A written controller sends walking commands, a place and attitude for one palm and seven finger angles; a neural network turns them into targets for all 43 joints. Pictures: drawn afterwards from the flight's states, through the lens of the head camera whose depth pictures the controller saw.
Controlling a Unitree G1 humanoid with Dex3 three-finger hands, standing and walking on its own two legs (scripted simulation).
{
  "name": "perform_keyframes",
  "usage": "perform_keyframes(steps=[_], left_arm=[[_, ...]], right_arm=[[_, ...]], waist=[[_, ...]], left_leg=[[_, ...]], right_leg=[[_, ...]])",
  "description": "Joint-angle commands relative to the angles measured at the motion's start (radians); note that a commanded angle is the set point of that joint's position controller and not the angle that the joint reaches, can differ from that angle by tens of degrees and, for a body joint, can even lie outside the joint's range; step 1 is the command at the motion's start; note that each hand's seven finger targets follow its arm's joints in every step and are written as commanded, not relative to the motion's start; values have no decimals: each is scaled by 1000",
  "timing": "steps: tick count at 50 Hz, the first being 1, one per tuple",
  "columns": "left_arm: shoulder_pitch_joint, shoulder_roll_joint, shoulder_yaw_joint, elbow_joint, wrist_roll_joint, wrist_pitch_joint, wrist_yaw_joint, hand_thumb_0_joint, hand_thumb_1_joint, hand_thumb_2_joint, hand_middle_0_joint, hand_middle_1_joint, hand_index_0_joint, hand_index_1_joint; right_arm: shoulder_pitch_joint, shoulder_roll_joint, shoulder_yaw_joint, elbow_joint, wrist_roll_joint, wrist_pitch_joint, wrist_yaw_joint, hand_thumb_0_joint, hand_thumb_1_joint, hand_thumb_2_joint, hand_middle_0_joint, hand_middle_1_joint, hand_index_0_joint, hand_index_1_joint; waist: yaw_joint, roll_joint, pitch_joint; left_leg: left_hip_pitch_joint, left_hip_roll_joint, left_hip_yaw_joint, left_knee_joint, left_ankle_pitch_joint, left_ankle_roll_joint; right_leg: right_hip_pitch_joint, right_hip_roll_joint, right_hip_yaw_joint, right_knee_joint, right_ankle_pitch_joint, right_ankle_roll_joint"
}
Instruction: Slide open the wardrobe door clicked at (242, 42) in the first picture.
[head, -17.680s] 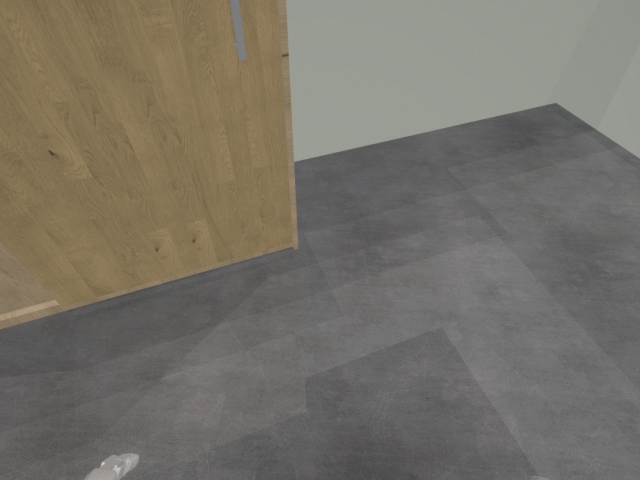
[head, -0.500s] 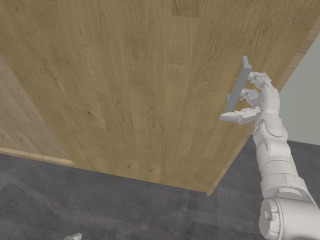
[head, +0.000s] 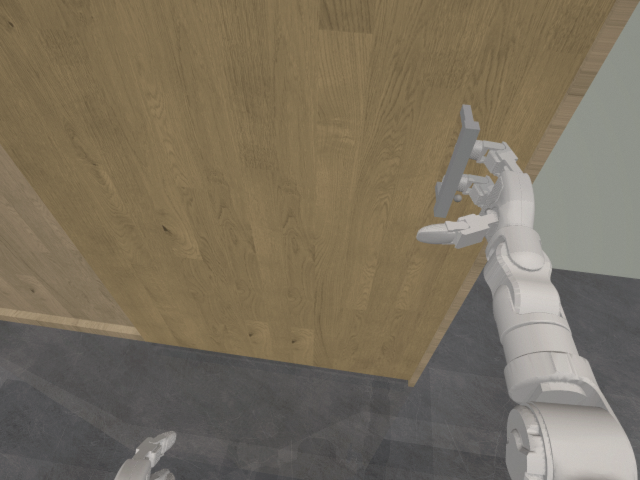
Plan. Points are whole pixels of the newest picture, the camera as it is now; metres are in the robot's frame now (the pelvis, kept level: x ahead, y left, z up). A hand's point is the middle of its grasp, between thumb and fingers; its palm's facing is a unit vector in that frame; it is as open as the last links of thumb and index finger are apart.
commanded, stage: slide the fingers in behind the handle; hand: right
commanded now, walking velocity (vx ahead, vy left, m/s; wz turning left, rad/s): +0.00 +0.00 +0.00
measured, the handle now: (452, 164) +0.51 -0.12 +0.14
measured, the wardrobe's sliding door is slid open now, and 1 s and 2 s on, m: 0.00 0.00 0.00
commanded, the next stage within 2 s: grip the handle and tug to test in 1.04 s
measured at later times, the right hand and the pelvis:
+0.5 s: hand (444, 197) +0.44 -0.11 +0.14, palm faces +0.06 +1.00 +0.03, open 14.3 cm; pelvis +0.01 +0.01 +0.00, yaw +1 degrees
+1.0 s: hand (444, 196) +0.44 -0.11 +0.14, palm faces +0.06 +1.00 +0.02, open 14.2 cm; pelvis +0.02 +0.01 +0.00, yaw +0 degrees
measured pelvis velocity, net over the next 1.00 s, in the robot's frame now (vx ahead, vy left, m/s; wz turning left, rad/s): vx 0.02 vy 0.01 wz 0.00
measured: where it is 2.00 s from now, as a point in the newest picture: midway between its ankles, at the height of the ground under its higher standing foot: outside the picture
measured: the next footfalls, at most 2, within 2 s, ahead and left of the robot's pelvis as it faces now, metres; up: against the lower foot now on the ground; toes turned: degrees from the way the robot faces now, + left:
none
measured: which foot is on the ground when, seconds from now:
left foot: down 0.00-1.00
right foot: down 0.00-1.00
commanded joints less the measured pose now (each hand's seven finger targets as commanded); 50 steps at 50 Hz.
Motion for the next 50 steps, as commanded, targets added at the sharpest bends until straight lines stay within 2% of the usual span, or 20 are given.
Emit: perform_keyframes(steps=[1, 2, 3, 6, 9, 12, 13, 16, 22, 23, 26, 28, 34, 36, 38, 41, 44, 46, 49, 50], left_arm=[[13, 132, 53, -104, 3, -34, 3, 0, 900, 900, -200, -300, -200, -300], [8, 132, 53, -112, 2, -33, 1, 0, 900, 900, -200, -300, -200, -300], [5, 128, 51, -113, 1, -33, 0, 0, 900, 900, -200, -300, -200, -300], [7, 132, 53, -108, 2, -26, 2, 0, 900, 900, -200, -300, -200, -300], [2, 122, 53, -112, 2, -25, 0, 0, 900, 900, -200, -300, -200, -300], [-1, 120, 56, -121, 5, -26, -3, 0, 900, 900, -200, -300, -200, -300], [-5, 116, 57, -124, 4, -29, -4, 0, 900, 900, -200, -300, -200, -300], [1, 123, 57, -118, 6, -27, -3, 0, 900, 900, -200, -300, -200, -300], [-15, 115, 57, -124, 3, -24, -1, 0, 900, 900, -200, -300, -200, -300], [-14, 114, 56, -123, 2, -25, -2, 0, 900, 900, -200, -300, -200, -300], [-14, 121, 60, -125, 7, -23, 0, 0, 900, 900, -200, -300, -200, -300], [-19, 113, 56, -125, 4, -21, 0, 0, 900, 900, -200, -300, -200, -300], [-19, 114, 57, -122, 5, -17, 2, 0, 900, 900, -200, -300, -200, -300], [-18, 122, 58, -124, 6, -10, 4, 0, 900, 900, -200, -300, -200, -300], [-27, 111, 55, -127, 3, -11, 3, 0, 900, 900, -200, -300, -200, -300], [-19, 121, 56, -121, 6, -3, 4, 0, 900, 900, -200, -300, -200, -300], [-25, 107, 58, -123, 4, -9, 2, 0, 900, 900, -200, -300, -200, -300], [-15, 120, 56, -117, 8, -3, 3, 0, 900, 900, -200, -300, -200, -300], [-22, 112, 54, -119, 5, -4, 4, 0, 900, 900, -200, -300, -200, -300], [-18, 114, 54, -114, 5, -5, 5, 0, 900, 900, -200, -300, -200, -300]], right_arm=[[-435, -130, -26, -241, 6, -88, -10, 0, 500, -300, 300, 1200, 300, 1200], [-427, -147, -43, -263, 6, -89, -15, 0, 500, -300, 300, 1200, 300, 1200], [-430, -112, -9, -263, 3, -83, -15, 0, 500, -300, 300, 1200, 300, 1200], [-444, -137, -21, -255, -10, -73, -25, 0, 500, -300, 300, 1200, 300, 1200], [-438, -122, -23, -292, -9, -68, -33, 0, 500, -300, 300, 1200, 300, 1200], [-391, -118, -26, -353, -4, -75, -37, 0, 500, -300, 300, 1200, 300, 1200], [-379, -85, -4, -367, 1, -73, -36, 0, 500, -300, 300, 1200, 300, 1200], [-364, -91, -7, -348, 1, -59, -40, 0, 500, -300, 300, 1200, 300, 1200], [-324, -95, -10, -395, -3, -48, -35, 0, 500, -300, 300, 1200, 300, 1200], [-349, -67, 20, -405, -2, -45, -33, 0, 500, -300, 300, 1200, 300, 1200], [-314, -108, -22, -413, 1, -40, -36, 0, 500, -300, 300, 1200, 300, 1200], [-333, -63, 17, -410, 3, -32, -32, 0, 500, -300, 300, 1200, 300, 1200], [-350, -63, 20, -412, 2, -20, -32, 0, 500, -300, 300, 1200, 300, 1200], [-317, -97, -8, -403, 0, -19, -32, 0, 500, -300, 300, 1200, 300, 1200], [-355, -43, 41, -409, 1, -15, -28, 0, 500, -300, 300, 1200, 300, 1200], [-326, -98, -6, -390, 0, -12, -32, 0, 500, -300, 300, 1200, 300, 1200], [-383, -6, 72, -424, -3, -15, -31, 0, 500, -300, 300, 1200, 300, 1200], [-345, -52, 30, -377, 1, -9, -36, 0, 500, -300, 300, 1200, 300, 1200], [-384, -7, 67, -373, 3, -6, -34, 0, 500, -300, 300, 1200, 300, 1200], [-399, -28, 51, -367, 2, -7, -35, 0, 500, -300, 300, 1200, 300, 1200]], waist=[[9, 57, -343], [-2, 40, -350], [9, 55, -336], [10, 64, -296], [1, 2, -327], [-12, 22, -371], [-10, 20, -368], [-3, 75, -324], [-16, 22, -334], [-2, 26, -319], [-18, 38, -337], [-4, 37, -318], [1, 38, -324], [-9, 63, -332], [6, 41, -314], [-7, 51, -325], [11, 13, -339], [2, 62, -319], [15, 64, -305], [15, 55, -307]], left_leg=[[38, -30, -16, -50, 306, 11], [51, -29, -22, -49, 322, 11], [52, -29, -20, -50, 326, 9], [48, -27, -21, -59, 303, 8], [51, -28, -23, -54, 333, 11], [90, -31, -22, -48, 377, 13], [86, -32, -20, -47, 385, 11], [93, -32, -20, -61, 375, 8], [121, -28, -32, -67, 420, 7], [110, -29, -27, -69, 413, 6], [134, -27, -29, -70, 429, 8], [124, -27, -30, -74, 442, 5], [120, -25, -28, -75, 444, 4], [140, -24, -30, -74, 451, 4], [118, -25, -28, -75, 451, 3], [133, -24, -28, -74, 450, 5], [95, -27, -22, -67, 451, 6], [102, -29, -17, -71, 433, 7], [93, -28, -19, -76, 425, 4], [87, -27, -22, -78, 411, 4]], right_leg=[[243, 0, 77, -43, 294, -4], [234, 1, 69, -44, 300, -5], [225, 3, 67, -46, 292, -6], [200, 3, 65, -50, 265, -8], [234, 4, 59, -47, 302, -5], [257, 1, 59, -48, 356, -4], [262, 0, 55, -46, 363, -4], [231, 0, 52, -52, 330, -8], [242, 7, 36, -56, 347, -11], [241, 8, 37, -57, 338, -10], [242, 8, 36, -54, 352, -12], [243, 11, 35, -57, 351, -13], [256, 13, 38, -57, 355, -13], [244, 12, 39, -57, 364, -14], [255, 14, 38, -57, 361, -14], [248, 13, 42, -53, 367, -13], [293, 10, 47, -48, 395, -11], [270, 7, 55, -50, 387, -10], [262, 11, 51, -54, 358, -11], [260, 12, 52, -55, 344, -11]])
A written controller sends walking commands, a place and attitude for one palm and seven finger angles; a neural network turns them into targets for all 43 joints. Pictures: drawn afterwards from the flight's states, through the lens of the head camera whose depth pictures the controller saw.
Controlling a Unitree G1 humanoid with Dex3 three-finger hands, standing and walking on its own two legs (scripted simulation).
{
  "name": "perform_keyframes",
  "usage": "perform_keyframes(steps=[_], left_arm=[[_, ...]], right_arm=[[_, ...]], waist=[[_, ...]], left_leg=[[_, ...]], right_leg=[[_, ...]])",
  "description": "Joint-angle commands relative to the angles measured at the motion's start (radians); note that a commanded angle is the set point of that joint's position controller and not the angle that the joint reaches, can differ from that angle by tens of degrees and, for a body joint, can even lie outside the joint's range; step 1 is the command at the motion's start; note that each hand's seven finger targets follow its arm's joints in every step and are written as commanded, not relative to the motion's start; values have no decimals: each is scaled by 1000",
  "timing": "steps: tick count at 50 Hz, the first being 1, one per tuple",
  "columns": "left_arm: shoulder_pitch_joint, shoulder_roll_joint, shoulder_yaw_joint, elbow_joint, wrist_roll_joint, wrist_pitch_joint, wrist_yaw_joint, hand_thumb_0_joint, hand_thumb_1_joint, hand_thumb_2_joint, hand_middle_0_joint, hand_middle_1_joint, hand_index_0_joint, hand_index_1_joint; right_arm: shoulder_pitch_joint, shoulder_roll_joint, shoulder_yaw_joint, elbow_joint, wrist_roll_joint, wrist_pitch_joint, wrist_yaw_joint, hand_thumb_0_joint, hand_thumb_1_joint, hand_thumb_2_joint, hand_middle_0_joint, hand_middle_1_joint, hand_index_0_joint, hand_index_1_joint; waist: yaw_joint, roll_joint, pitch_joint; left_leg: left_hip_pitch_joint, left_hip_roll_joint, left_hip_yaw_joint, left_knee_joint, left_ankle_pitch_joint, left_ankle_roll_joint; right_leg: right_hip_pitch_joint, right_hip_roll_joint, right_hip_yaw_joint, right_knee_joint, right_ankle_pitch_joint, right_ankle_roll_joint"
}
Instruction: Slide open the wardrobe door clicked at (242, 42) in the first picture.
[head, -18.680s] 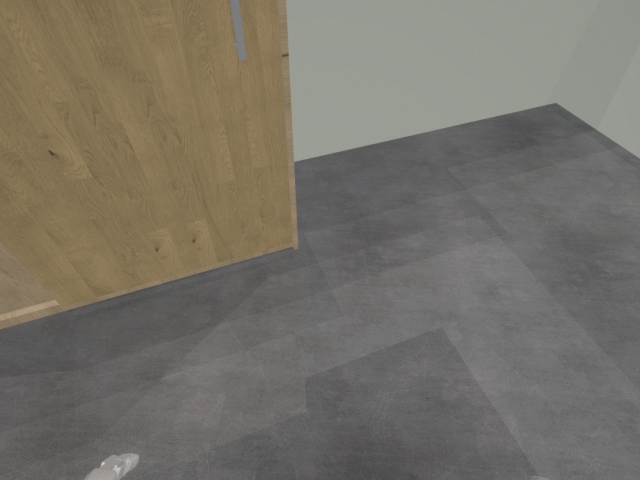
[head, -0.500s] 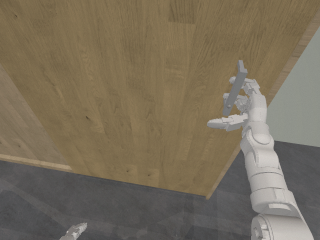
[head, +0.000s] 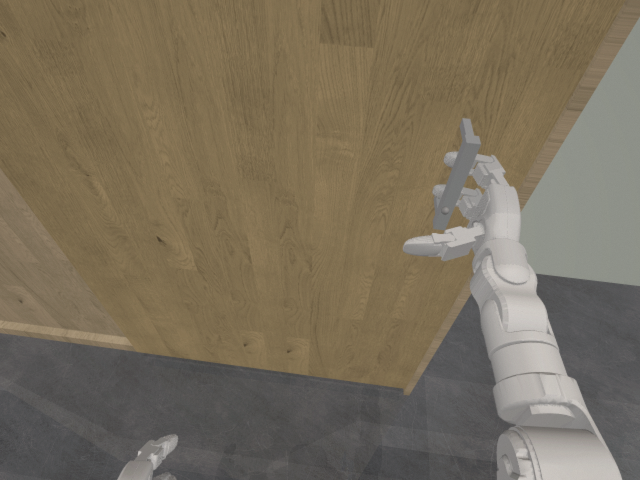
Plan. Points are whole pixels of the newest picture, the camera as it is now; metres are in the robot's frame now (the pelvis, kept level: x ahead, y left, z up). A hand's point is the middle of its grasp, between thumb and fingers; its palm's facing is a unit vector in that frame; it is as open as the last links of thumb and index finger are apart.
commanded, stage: slide the fingers in behind the handle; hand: right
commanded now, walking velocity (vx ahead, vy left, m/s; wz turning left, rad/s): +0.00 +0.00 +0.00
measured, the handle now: (452, 177) +0.49 -0.13 +0.14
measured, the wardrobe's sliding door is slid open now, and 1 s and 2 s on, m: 0.00 0.00 0.00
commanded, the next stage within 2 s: grip the handle and tug to test in 0.04 s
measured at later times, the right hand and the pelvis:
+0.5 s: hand (437, 207) +0.43 -0.10 +0.14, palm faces +0.05 +1.00 +0.01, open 11.0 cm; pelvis -0.01 +0.00 +0.00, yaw +0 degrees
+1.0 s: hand (436, 207) +0.43 -0.10 +0.14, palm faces +0.05 +1.00 +0.01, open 5.7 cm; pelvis +0.01 +0.00 +0.00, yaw +1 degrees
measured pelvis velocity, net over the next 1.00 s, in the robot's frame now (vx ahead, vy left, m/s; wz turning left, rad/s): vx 0.01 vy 0.00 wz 0.02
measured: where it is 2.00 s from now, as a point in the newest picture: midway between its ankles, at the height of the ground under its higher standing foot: outside the picture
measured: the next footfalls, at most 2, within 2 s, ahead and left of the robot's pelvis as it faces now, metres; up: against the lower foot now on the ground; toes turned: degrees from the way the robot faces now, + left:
none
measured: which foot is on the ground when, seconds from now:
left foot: down 0.00-1.00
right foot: down 0.00-1.00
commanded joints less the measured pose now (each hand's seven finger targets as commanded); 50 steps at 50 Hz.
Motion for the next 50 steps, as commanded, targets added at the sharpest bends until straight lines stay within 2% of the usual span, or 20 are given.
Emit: perform_keyframes(steps=[1, 2, 3, 7, 10, 11, 13, 16, 17, 20, 23, 26, 29, 33, 37, 42, 43, 46, 48, 50], left_arm=[[-10, 130, 46, -110, -2, -33, 13, 0, 900, 900, -200, -300, -200, -300], [-11, 127, 46, -114, -2, -33, 13, 0, 900, 900, -200, -300, -200, -300], [-16, 120, 44, -115, -2, -36, 11, 0, 900, 900, -200, -300, -200, -300], [-9, 123, 44, -111, 1, -35, 10, 0, 900, 900, -200, -300, -200, -300], [-7, 119, 43, -109, 1, -40, 6, 0, 900, 900, -200, -300, -200, -300], [-1, 127, 46, -105, 2, -38, 7, 0, 900, 900, -200, -300, -200, -300], [-5, 120, 45, -110, 1, -41, 5, 0, 900, 900, -200, -300, -200, -300], [2, 128, 47, -101, 2, -41, 7, 0, 900, 900, -200, -300, -200, -300], [2, 127, 46, -101, 2, -40, 8, 0, 900, 900, -200, -300, -200, -300], [-2, 118, 44, -100, 0, -46, 7, 0, 900, 900, -200, -300, -200, -300], [8, 124, 45, -94, 2, -47, 6, 0, 900, 900, -200, -300, -200, -300], [15, 132, 49, -98, 3, -48, 6, 0, 900, 900, -200, -300, -200, -300], [6, 122, 49, -98, 1, -59, 2, 0, 900, 900, -200, -300, -200, -300], [5, 128, 50, -106, 3, -61, -1, 0, 900, 900, -200, -300, -200, -300], [-2, 126, 53, -112, 0, -60, -3, 0, 900, 900, -200, -300, -200, -300], [-11, 122, 54, -119, 1, -58, -4, 0, 900, 900, -200, -300, -200, -300], [-12, 119, 53, -123, 0, -59, -7, 0, 900, 900, -200, -300, -200, -300], [-10, 126, 56, -126, 4, -52, -5, 0, 900, 900, -200, -300, -200, -300], [-17, 119, 55, -129, 2, -50, -5, 0, 900, 900, -200, -300, -200, -300], [-13, 122, 54, -125, 2, -43, -3, 0, 900, 900, -200, -300, -200, -300]], right_arm=[[-492, -104, 5, -207, 2, -74, 14, 0, 500, -300, 300, 1200, 300, 1200], [-504, -108, 3, -222, -3, -80, 13, 0, 500, -300, 300, 1200, 300, 1200], [-513, -65, 36, -227, -3, -81, 13, 0, 500, -300, 300, 1200, 300, 1200], [-501, -103, -6, -205, -3, -88, 1, 0, 500, -300, 300, 1200, 300, 1200], [-510, -62, 19, -186, -2, -91, -10, 0, 360, -360, 315, 1220, 315, 1220], [-503, -103, -8, -182, -7, -95, -16, 0, 313, -380, 320, 1227, 320, 1227], [-520, -59, 29, -190, -10, -99, -16, 0, 220, -420, 330, 1240, 330, 1240], [-522, -86, 9, -155, -12, -101, -17, 0, 80, -480, 345, 1260, 345, 1260], [-537, -104, -2, -167, -13, -106, -17, 0, 33, -500, 350, 1267, 350, 1267], [-553, -54, 43, -169, -17, -113, -13, 0, -107, -560, 365, 1287, 365, 1287], [-570, -64, 35, -148, -13, -114, -13, 0, -247, -620, 380, 1307, 380, 1307], [-544, -101, 3, -162, -13, -127, -13, 0, -387, -680, 395, 1327, 395, 1327], [-534, -49, 39, -179, -4, -137, -7, 0, -527, -740, 410, 1347, 410, 1347], [-484, -81, 7, -204, -1, -142, -7, 0, -713, -820, 430, 1373, 430, 1373], [-460, -75, 19, -254, -2, -141, 0, 0, -900, -900, 450, 1400, 450, 1400], [-420, -77, 15, -303, -4, -123, 2, 0, -900, -900, 450, 1400, 450, 1400], [-406, -49, 34, -310, 1, -117, 4, 0, -900, -900, 450, 1400, 450, 1400], [-376, -78, 17, -336, -3, -104, 3, 0, -900, -900, 450, 1400, 450, 1400], [-400, -43, 47, -356, -3, -90, 2, 0, -900, -900, 450, 1400, 450, 1400], [-379, -58, 31, -337, -4, -72, 1, 0, -900, -900, 450, 1400, 450, 1400]], waist=[[34, 90, -287], [27, 65, -306], [35, 43, -302], [17, 49, -327], [24, 48, -314], [23, 85, -315], [29, 71, -314], [30, 86, -290], [28, 70, -306], [31, 9, -303], [40, 49, -300], [24, 52, -341], [27, 45, -335], [9, 63, -347], [7, 49, -348], [-3, 20, -355], [-2, 31, -351], [-8, 61, -363], [4, 46, -348], [2, 53, -334]], left_leg=[[34, -21, -25, -47, 405, -5], [36, -20, -26, -43, 401, -3], [23, -20, -25, -44, 399, -3], [37, -22, -21, -35, 390, 2], [18, -24, -20, -38, 379, 1], [31, -25, -18, -39, 374, 0], [19, -26, -21, -40, 376, -2], [13, -26, -22, -49, 343, -2], [22, -24, -26, -46, 352, -1], [-1, -26, -22, -43, 340, 4], [-3, -27, -22, -49, 326, 1], [26, -27, -21, -42, 344, 3], [16, -30, -21, -43, 357, 2], [50, -30, -22, -39, 393, 3], [65, -29, -23, -36, 441, 3], [81, -27, -25, -34, 479, 4], [78, -28, -21, -34, 486, 3], [107, -27, -20, -30, 521, 2], [88, -27, -20, -32, 532, -1], [87, -27, -18, -35, 532, -1]], right_leg=[[191, 13, 51, -17, 337, -25], [198, 15, 51, -21, 337, -24], [211, 16, 49, -19, 340, -24], [208, 13, 56, -21, 352, -18], [207, 13, 54, -21, 341, -17], [196, 9, 58, -22, 340, -18], [205, 11, 54, -22, 335, -20], [184, 9, 55, -25, 301, -21], [189, 11, 54, -28, 306, -21], [211, 11, 56, -25, 310, -15], [199, 11, 59, -27, 290, -18], [204, 10, 58, -28, 312, -17], [221, 10, 55, -25, 325, -17], [212, 10, 50, -29, 350, -18], [226, 8, 42, -25, 397, -19], [241, 9, 37, -24, 435, -19], [246, 8, 38, -22, 447, -19], [241, 7, 36, -20, 480, -19], [256, 7, 35, -19, 490, -20], [248, 7, 37, -19, 490, -18]])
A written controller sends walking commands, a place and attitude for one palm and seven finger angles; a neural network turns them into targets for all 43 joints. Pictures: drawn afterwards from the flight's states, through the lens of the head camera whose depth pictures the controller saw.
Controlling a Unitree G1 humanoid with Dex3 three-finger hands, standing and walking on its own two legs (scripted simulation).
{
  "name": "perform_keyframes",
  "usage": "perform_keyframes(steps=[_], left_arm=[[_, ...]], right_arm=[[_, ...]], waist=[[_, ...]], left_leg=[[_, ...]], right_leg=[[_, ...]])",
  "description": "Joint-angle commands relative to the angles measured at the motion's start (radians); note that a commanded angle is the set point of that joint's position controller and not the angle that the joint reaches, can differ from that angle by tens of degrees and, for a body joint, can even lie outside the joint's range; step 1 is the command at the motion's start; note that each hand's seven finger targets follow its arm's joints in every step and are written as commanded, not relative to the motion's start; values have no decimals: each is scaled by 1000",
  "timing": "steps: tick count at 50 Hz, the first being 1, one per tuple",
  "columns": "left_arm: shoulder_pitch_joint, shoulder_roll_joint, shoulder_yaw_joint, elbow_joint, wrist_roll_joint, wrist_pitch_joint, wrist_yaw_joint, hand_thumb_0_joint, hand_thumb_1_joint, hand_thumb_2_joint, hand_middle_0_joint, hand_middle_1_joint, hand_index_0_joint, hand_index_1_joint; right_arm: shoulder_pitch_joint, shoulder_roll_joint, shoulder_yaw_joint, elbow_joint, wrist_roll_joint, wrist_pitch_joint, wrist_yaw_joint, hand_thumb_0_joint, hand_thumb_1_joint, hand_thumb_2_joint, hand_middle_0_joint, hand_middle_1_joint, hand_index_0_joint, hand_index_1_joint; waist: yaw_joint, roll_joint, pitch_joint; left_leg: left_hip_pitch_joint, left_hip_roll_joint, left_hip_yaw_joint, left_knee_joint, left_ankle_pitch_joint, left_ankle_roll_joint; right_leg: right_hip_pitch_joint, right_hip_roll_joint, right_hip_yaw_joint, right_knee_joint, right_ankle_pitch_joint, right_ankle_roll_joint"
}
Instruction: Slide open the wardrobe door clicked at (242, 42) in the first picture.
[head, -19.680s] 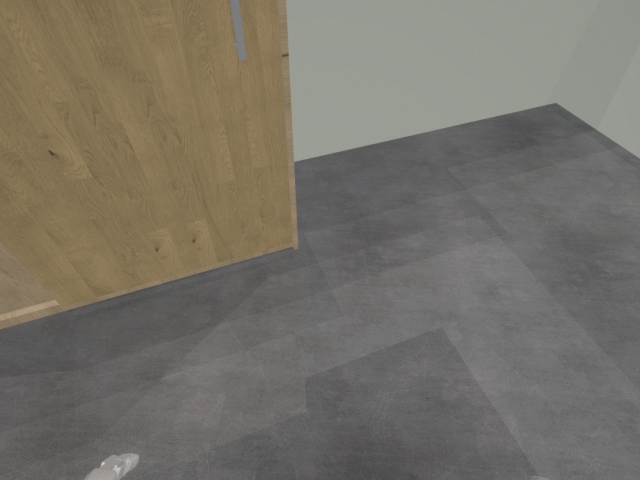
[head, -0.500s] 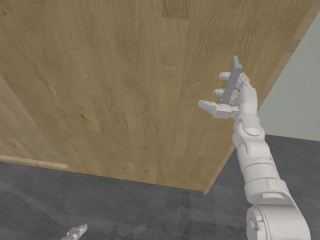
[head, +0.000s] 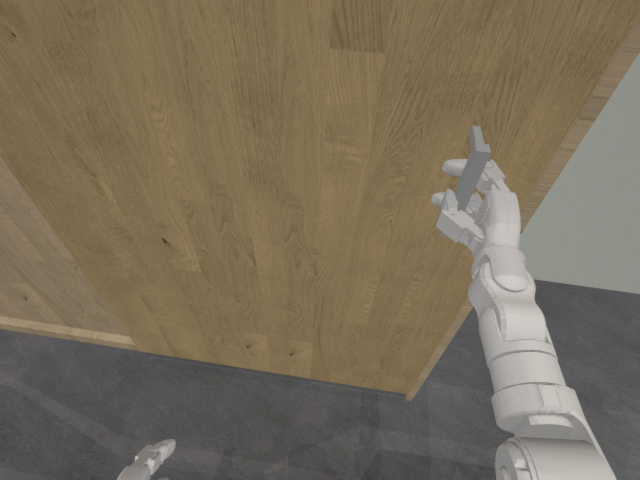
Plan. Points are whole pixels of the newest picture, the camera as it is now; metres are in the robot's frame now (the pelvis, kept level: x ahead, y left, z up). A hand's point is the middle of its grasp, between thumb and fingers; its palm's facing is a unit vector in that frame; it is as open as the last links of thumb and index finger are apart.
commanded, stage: grip the handle and tug to test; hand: right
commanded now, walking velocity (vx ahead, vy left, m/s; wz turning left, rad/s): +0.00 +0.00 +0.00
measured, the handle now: (460, 185) +0.48 -0.14 +0.14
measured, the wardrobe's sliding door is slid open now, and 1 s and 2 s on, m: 0.00 0.00 0.07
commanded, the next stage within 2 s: tug the door sideways, standing still in 0.56 s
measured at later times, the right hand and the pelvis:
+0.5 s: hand (443, 216) +0.41 -0.11 +0.14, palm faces +0.05 +1.00 +0.01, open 5.8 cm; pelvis +0.03 +0.00 +0.01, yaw +2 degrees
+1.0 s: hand (446, 196) +0.44 -0.11 +0.15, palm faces +0.04 +0.99 -0.13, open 5.1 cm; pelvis +0.13 -0.01 +0.03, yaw +5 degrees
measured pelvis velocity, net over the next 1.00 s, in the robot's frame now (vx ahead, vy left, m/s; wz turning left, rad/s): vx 0.13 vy -0.01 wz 0.09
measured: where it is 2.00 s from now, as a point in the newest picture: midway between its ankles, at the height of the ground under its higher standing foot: outside the picture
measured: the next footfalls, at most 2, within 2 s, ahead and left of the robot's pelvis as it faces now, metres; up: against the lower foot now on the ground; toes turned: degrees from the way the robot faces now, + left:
left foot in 1.12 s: +0.27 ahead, +0.02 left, +0.00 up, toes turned +0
right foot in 1.30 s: +0.20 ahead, -0.05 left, +0.00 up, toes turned -6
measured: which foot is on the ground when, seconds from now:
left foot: down 0.00-0.92, up 0.94-1.00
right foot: down 0.00-1.00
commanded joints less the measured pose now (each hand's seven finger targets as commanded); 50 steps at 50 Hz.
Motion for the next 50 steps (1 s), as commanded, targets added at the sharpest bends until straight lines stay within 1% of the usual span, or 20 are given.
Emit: perform_keyframes(steps=[1, 4, 6, 8, 11, 14, 18, 26, 30, 33, 35, 39, 42, 43, 44, 45, 46, 47, 48, 50], left_arm=[[-30, 122, 44, -128, 0, -26, 11, 0, 900, 900, -200, -300, -200, -300], [-39, 115, 44, -135, -1, -20, 12, 0, 900, 900, -200, -300, -200, -300], [-37, 120, 45, -137, 2, -14, 13, 0, 900, 900, -200, -300, -200, -300], [-50, 110, 40, -151, 1, -13, 10, 0, 900, 900, -200, -300, -200, -300], [-57, 111, 42, -166, 5, -12, 6, 0, 900, 900, -200, -300, -200, -300], [-75, 102, 39, -185, 2, -12, -2, 0, 900, 900, -200, -300, -200, -300], [-89, 104, 37, -206, 4, -3, -4, 0, 900, 900, -200, -300, -200, -300], [-145, 90, 30, -258, 7, 5, -14, 0, 900, 900, -200, -300, -200, -300], [-168, 80, 27, -270, 9, 5, -15, 0, 900, 900, -200, -300, -200, -300], [-178, 76, 25, -290, 14, 13, -18, 0, 900, 900, -200, -300, -200, -300], [-180, 76, 24, -276, 18, 9, -11, 0, 900, 900, -200, -300, -200, -300], [-156, 81, 30, -223, 28, 4, 11, 0, 900, 900, -200, -300, -200, -300], [-160, 64, 28, -222, 30, 0, 9, 0, 900, 900, -200, -300, -200, -300], [-148, 68, 27, -203, 33, 3, 11, 0, 900, 900, -200, -300, -200, -300], [-177, 115, 22, -225, 54, 16, 30, 0, 900, 900, -200, -300, -200, -300], [-129, 94, 31, -212, 65, 28, 25, 0, 900, 900, -200, -300, -200, -300], [-120, 100, 41, -213, 78, 33, 17, 0, 900, 900, -200, -300, -200, -300], [-132, 76, 43, -225, 90, 46, 0, 0, 900, 900, -200, -300, -200, -300], [-152, 81, 47, -237, 94, 52, -8, 0, 900, 900, -200, -300, -200, -300], [-164, 75, 51, -264, 80, 54, -8, 0, 900, 900, -200, -300, -200, -300]], right_arm=[[-433, -74, 29, -301, 2, -69, 26, 0, -900, -900, 450, 1400, 450, 1400], [-408, -66, 26, -318, 3, -53, 30, 0, -900, -900, 450, 1400, 450, 1400], [-381, -103, -5, -321, 3, -46, 29, 0, -900, -900, 450, 1400, 450, 1400], [-362, -52, 37, -360, 6, -43, 36, 0, -900, -900, 450, 1400, 450, 1400], [-287, -68, 24, -417, 9, -43, 38, 0, -900, -900, 450, 1400, 450, 1400], [-231, -29, 66, -497, 12, -38, 47, 0, -900, -900, 450, 1400, 450, 1400], [-99, -64, 31, -566, 19, -19, 52, 0, -900, -900, 450, 1400, 450, 1400], [177, -51, 54, -825, 33, 26, 57, 0, -900, -900, 450, 1400, 450, 1400], [272, -58, 50, -964, 33, 40, 45, 0, -900, -900, 450, 1400, 450, 1400], [422, -75, 28, -1084, 35, 53, 39, 0, -900, -900, 450, 1400, 450, 1400], [313, -49, 66, -1100, 31, 70, 31, 0, -900, -900, 450, 1400, 450, 1400], [141, -62, 62, -1023, 9, 99, -12, 0, -900, -900, 450, 1400, 450, 1400], [185, 29, 154, -1041, -1, 91, -16, 0, -900, -900, 450, 1400, 450, 1400], [137, 6, 141, -1008, -1, 88, -20, 0, -900, -900, 450, 1400, 450, 1400], [60, -156, 132, -1072, -78, 5, -6, 0, -900, -900, 450, 1400, 450, 1400], [179, -73, 162, -970, -71, -10, 8, 0, -900, -900, 450, 1400, 450, 1400], [176, -75, 165, -985, -69, -23, 11, 0, -900, -900, 450, 1400, 450, 1400], [171, 27, 242, -992, -75, -26, 14, 0, -900, -900, 450, 1400, 450, 1400], [132, 20, 247, -1031, -83, -29, 10, 0, -900, -900, 450, 1400, 450, 1400], [137, -24, 209, -1087, -89, -39, 3, 0, -900, -900, 450, 1400, 450, 1400]], waist=[[5, 69, -333], [-5, 31, -355], [-13, 70, -362], [-15, 46, -374], [-35, 47, -402], [-38, 15, -391], [-55, 60, -387], [-84, 12, -375], [-80, 1, -327], [-89, 22, -333], [-65, 24, -320], [-23, -2, -244], [-19, -17, -203], [-7, -18, -188], [-13, -58, -148], [21, -99, -151], [33, -220, -147], [38, -320, -151], [39, -314, -127], [27, -210, -101]], left_leg=[[80, -19, -1, -19, 541, -3], [90, -17, -5, -14, 583, -3], [119, -14, -2, -14, 594, -2], [124, -13, -3, -10, 619, -3], [152, -10, 1, -3, 650, -1], [150, -8, 0, -3, 676, -3], [208, -3, -2, -3, 751, -8], [259, 7, -1, -15, 790, -5], [246, 3, 3, -26, 750, -2], [308, 20, -3, -13, 908, -9], [291, 23, -2, -9, 948, -17], [192, 11, 11, -25, 840, -5], [158, 10, 18, -49, 757, -1], [146, 10, 19, -61, 750, -1], [77, -10, 18, 47, 810, -25], [-116, -66, 78, 180, 633, -48], [-386, -118, 95, 275, 248, -54], [-521, -138, 100, 315, -67, -34], [-518, -132, 97, 328, -123, -18], [-448, -126, 108, 211, -62, -3]], right_leg=[[225, 13, 51, 4, 499, -24], [239, 16, 46, 9, 533, -24], [226, 17, 47, 8, 536, -24], [240, 20, 46, 7, 558, -25], [261, 15, 50, 13, 628, -24], [283, 10, 49, 11, 673, -23], [265, 9, 42, 2, 700, -25], [286, 1, 40, -13, 755, -17], [275, 0, 44, -32, 707, -12], [248, 6, 34, -25, 746, -13], [258, 9, 40, -13, 754, -14], [297, -5, 67, -6, 816, -4], [321, -7, 81, -19, 826, 5], [324, -5, 85, -22, 831, 12], [373, -19, 98, 35, 1059, -36], [569, -34, 128, 23, 1274, -43], [815, -85, 185, -7, 1494, -49], [930, -124, 228, -21, 1597, -29], [904, -137, 238, -32, 1537, -17], [838, -126, 201, -24, 1402, -12]])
